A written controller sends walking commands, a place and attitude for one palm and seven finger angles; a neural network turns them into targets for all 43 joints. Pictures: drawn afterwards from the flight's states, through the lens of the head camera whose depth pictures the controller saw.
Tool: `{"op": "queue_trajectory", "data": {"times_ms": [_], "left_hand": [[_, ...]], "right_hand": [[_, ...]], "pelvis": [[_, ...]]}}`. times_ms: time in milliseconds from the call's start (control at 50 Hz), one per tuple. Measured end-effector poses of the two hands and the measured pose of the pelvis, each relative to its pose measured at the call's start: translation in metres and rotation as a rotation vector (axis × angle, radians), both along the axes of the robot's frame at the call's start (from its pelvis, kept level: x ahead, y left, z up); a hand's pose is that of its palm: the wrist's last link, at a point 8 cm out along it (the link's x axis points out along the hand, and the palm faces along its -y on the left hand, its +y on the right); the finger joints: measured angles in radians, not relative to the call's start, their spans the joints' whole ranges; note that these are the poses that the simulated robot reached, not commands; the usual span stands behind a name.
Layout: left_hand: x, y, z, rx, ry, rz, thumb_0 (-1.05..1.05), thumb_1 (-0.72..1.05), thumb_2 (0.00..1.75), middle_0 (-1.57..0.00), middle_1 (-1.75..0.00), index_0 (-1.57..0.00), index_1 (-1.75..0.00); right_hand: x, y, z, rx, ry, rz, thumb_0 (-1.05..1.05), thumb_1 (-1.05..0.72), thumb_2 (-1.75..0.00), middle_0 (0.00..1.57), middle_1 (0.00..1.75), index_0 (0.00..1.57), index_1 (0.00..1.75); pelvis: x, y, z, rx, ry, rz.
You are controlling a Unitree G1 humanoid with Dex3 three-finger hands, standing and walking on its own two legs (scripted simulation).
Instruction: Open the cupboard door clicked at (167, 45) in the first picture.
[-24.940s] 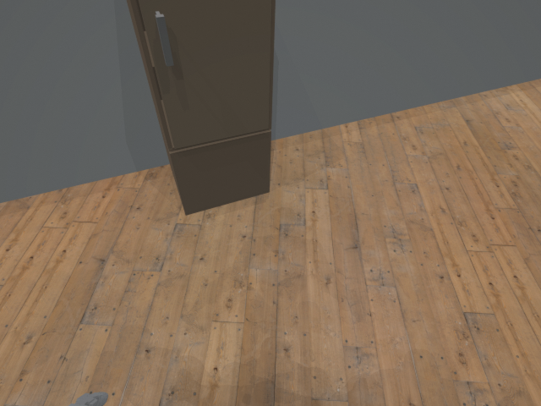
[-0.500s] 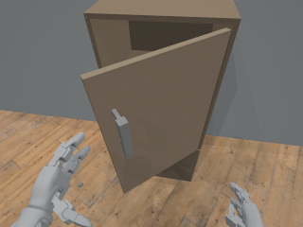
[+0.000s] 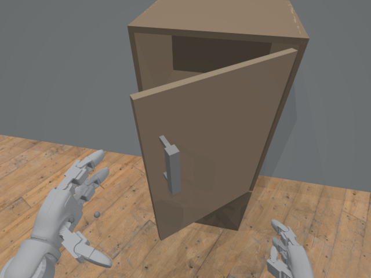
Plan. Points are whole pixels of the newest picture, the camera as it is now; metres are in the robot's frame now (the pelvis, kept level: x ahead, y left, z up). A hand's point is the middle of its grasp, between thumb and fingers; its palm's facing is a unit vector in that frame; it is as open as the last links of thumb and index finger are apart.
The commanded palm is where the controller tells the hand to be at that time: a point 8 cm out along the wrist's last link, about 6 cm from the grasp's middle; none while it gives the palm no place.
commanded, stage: draw the hand back to the body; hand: left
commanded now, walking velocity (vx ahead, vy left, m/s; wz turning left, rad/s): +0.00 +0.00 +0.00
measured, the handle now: (169, 165) +0.33 +0.08 +0.09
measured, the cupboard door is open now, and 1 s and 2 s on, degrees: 41 41 41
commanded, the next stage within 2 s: step back with the hand held close in 1.08 s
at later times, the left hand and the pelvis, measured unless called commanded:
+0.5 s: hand (70, 181) +0.23 +0.23 +0.15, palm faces +0.36 -0.85 -0.39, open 11.5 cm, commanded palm +0.18 +0.27 +0.17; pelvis +0.03 -0.01 +0.02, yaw -2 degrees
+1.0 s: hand (75, 173) +0.24 +0.22 +0.17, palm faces +0.38 -0.83 -0.40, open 7.5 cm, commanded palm +0.19 +0.27 +0.19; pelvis +0.04 -0.02 +0.02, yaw -2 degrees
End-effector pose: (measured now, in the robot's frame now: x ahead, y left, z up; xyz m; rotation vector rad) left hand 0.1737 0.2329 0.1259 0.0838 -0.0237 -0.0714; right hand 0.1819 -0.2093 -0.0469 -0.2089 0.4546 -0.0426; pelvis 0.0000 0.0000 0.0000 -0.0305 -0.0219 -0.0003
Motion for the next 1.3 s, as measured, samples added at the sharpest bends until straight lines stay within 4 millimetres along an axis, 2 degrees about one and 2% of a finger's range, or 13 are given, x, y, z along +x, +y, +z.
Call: {"op": "queue_trajectory", "data": {"times_ms": [40, 140, 240, 400, 560, 740, 820, 920, 1020, 1220, 1300], "left_hand": [[-0.001, 0.004, 0.004, 0.041, -0.003, 0.033, -0.01, -0.45, 0.32, -0.15, -0.30, -0.16, -0.30], [-0.006, 0.016, 0.014, 0.166, -0.020, 0.245, -0.01, -0.34, 0.37, -0.16, -0.30, -0.16, -0.30], [-0.008, 0.022, 0.019, 0.230, -0.010, 0.350, -0.01, -0.19, 0.43, -0.16, -0.30, -0.17, -0.30], [0.006, 0.033, 0.039, 0.313, -0.049, 0.414, -0.01, 0.08, 0.55, -0.18, -0.30, -0.18, -0.30], [0.022, 0.036, 0.052, 0.343, -0.077, 0.438, 0.00, 0.35, 0.67, -0.19, -0.30, -0.19, -0.30], [0.029, 0.038, 0.069, 0.377, -0.128, 0.467, 0.01, 0.66, 0.80, -0.20, -0.30, -0.20, -0.30], [0.030, 0.038, 0.069, 0.370, -0.125, 0.481, 0.01, 0.77, 0.85, -0.20, -0.30, -0.21, -0.30], [0.029, 0.031, 0.060, 0.351, -0.090, 0.467, 0.01, 0.85, 0.88, -0.21, -0.30, -0.21, -0.30], [0.025, 0.026, 0.060, 0.354, -0.095, 0.453, 0.01, 0.88, 0.89, -0.21, -0.30, -0.21, -0.30], [0.017, 0.031, 0.063, 0.354, -0.111, 0.469, 0.01, 0.89, 0.90, -0.21, -0.30, -0.21, -0.30], [0.016, 0.037, 0.072, 0.397, -0.157, 0.454, 0.01, 0.89, 0.90, -0.21, -0.30, -0.21, -0.30]], "right_hand": [[0.002, -0.001, 0.002, -0.010, 0.000, 0.001, 0.01, -0.90, -0.89, 0.20, 0.30, 0.20, 0.30], [0.003, -0.002, 0.006, -0.043, 0.046, -0.012, 0.01, -0.90, -0.89, 0.20, 0.30, 0.20, 0.30], [0.004, -0.003, 0.001, -0.054, 0.109, -0.007, 0.01, -0.90, -0.89, 0.20, 0.30, 0.20, 0.30], [0.013, -0.005, -0.008, -0.041, 0.177, -0.014, 0.01, -0.90, -0.89, 0.20, 0.30, 0.20, 0.30], [0.028, -0.016, -0.006, -0.029, 0.191, -0.037, 0.01, -0.90, -0.89, 0.20, 0.30, 0.20, 0.30], [0.039, -0.031, -0.004, -0.031, 0.195, -0.058, 0.01, -0.90, -0.89, 0.20, 0.30, 0.20, 0.30], [0.039, -0.036, -0.005, -0.028, 0.205, -0.063, 0.01, -0.90, -0.89, 0.20, 0.30, 0.20, 0.30], [0.035, -0.041, -0.006, -0.030, 0.218, -0.068, 0.01, -0.90, -0.89, 0.20, 0.30, 0.20, 0.30], [0.029, -0.043, -0.007, -0.031, 0.223, -0.074, 0.01, -0.90, -0.89, 0.20, 0.30, 0.20, 0.30], [0.017, -0.043, -0.008, -0.023, 0.221, -0.081, 0.01, -0.90, -0.89, 0.20, 0.30, 0.20, 0.30], [0.011, -0.043, -0.006, -0.029, 0.235, -0.094, 0.01, -0.90, -0.89, 0.20, 0.30, 0.20, 0.30]], "pelvis": [[0.000, 0.000, 0.002, 0.001, -0.008, -0.002], [0.003, -0.001, 0.009, 0.002, -0.026, -0.011], [0.010, -0.001, 0.015, 0.008, -0.035, -0.012], [0.024, -0.003, 0.021, 0.019, -0.046, -0.020], [0.037, -0.008, 0.023, 0.025, -0.046, -0.035], [0.044, -0.016, 0.024, 0.027, -0.047, -0.039], [0.044, -0.020, 0.024, 0.028, -0.046, -0.039], [0.042, -0.023, 0.025, 0.028, -0.045, -0.041], [0.040, -0.025, 0.025, 0.027, -0.051, -0.040], [0.030, -0.026, 0.025, 0.023, -0.062, -0.039], [0.023, -0.024, 0.025, 0.013, -0.032, -0.035]]}}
